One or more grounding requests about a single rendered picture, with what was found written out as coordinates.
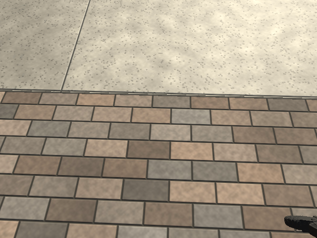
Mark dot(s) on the robot right hand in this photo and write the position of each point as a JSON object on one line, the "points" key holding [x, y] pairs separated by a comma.
{"points": [[305, 223]]}

